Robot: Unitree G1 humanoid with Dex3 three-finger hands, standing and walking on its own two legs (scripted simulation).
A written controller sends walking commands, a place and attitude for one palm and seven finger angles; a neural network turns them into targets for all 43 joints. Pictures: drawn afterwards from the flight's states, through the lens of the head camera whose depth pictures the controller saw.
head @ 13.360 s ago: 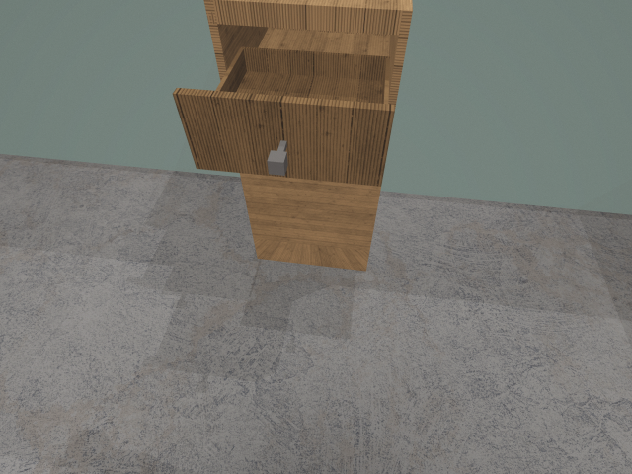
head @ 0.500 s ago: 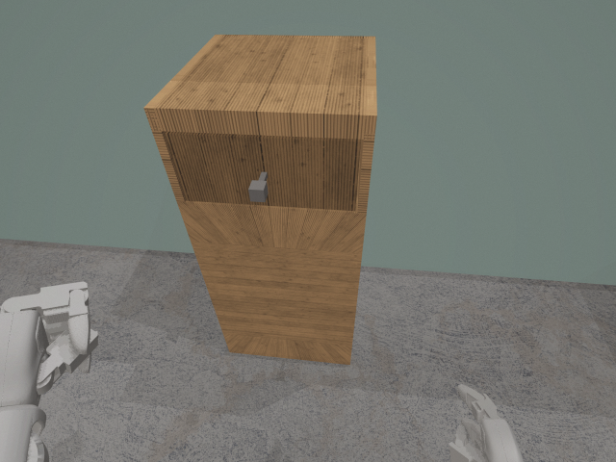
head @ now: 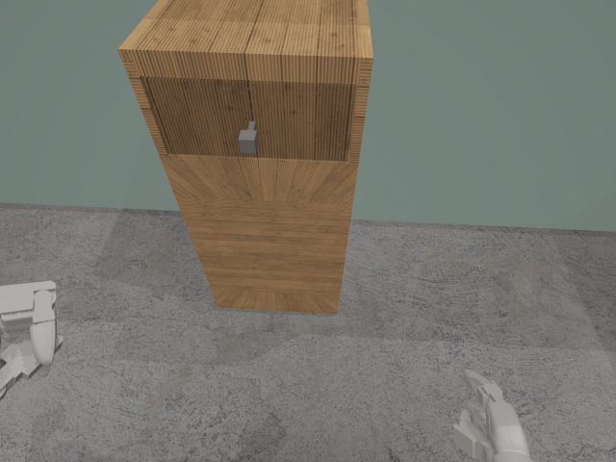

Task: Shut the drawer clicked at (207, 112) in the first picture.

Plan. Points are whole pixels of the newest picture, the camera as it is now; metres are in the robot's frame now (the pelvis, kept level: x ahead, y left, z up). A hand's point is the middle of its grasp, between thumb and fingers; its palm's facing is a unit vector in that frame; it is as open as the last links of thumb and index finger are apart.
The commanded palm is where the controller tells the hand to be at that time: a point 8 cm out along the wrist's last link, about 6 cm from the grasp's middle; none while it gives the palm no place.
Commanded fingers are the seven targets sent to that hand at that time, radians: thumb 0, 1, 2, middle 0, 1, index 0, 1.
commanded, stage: step back with the hand held close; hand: left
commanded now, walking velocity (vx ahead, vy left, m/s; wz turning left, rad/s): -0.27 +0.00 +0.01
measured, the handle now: (250, 135) +0.66 +0.16 +0.03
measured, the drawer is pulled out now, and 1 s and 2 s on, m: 0.00 0.00 0.00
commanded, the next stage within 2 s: stop stepping back and stand still in 0.76 s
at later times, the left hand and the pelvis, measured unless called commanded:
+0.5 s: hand out of the picture +0.10 +0.25 +0.17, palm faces +0.38 -0.80 -0.47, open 3.3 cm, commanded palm +0.04 +0.29 +0.18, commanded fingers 0.00 0.90 0.90 -1.40 -1.60 -1.40 -1.60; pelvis -0.08 +0.00 -0.01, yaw +3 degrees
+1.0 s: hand out of the picture +0.02 +0.30 +0.17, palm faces +0.35 -0.86 -0.37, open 3.3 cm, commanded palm -0.02 +0.34 +0.18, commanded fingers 0.00 0.90 0.90 -1.40 -1.60 -1.40 -1.60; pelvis -0.16 +0.07 -0.02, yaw -3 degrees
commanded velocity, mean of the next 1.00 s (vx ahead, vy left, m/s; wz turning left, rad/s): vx -0.27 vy -0.02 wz -0.04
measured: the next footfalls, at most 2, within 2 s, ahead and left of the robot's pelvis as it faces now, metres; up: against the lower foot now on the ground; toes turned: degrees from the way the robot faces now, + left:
right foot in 0.38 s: -0.06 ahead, -0.12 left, +0.00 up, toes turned +7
left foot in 0.98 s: -0.02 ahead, +0.12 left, +0.00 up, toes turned -2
